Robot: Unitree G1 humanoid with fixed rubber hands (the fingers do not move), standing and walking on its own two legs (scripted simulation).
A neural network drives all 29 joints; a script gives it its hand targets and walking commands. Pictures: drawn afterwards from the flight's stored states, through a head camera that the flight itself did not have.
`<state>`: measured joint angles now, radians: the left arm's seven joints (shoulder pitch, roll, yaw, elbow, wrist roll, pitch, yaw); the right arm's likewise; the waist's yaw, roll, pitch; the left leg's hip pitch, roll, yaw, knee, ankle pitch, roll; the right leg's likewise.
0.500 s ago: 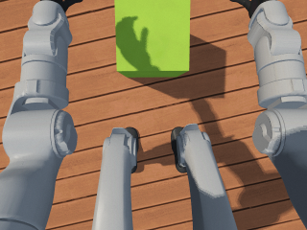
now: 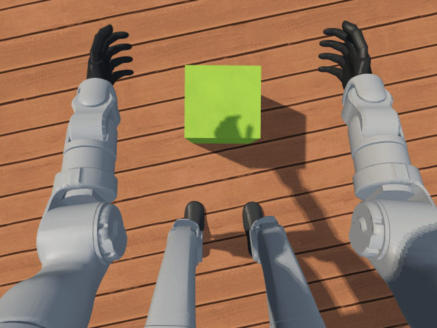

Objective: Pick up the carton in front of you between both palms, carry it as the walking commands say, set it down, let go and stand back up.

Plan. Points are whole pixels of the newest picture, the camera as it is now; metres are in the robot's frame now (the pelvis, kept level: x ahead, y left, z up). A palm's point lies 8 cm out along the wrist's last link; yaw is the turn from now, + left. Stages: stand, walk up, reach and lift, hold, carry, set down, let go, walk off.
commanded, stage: let go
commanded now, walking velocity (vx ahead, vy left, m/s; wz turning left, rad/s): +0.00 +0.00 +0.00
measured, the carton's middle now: (221, 110) +0.52 -0.01 -0.54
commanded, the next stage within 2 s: stand in 1.18 s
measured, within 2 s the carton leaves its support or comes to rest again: neither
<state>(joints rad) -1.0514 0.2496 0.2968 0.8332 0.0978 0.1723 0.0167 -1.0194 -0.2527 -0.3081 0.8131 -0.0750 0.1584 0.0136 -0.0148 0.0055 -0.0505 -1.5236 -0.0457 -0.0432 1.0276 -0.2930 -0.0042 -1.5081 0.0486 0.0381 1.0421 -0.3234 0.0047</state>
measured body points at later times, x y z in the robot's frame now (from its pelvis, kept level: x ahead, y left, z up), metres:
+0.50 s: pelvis +0.06 +0.00 +0.09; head +0.21 +0.00 +0.51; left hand +0.34 +0.22 -0.01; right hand +0.33 -0.23 -0.01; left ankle +0.07 +0.11 -0.63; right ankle +0.05 -0.11 -0.63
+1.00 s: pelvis +0.07 +0.00 +0.11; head +0.08 +0.00 +0.56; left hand +0.25 +0.23 +0.04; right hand +0.25 -0.23 +0.04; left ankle +0.07 +0.11 -0.63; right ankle +0.05 -0.11 -0.63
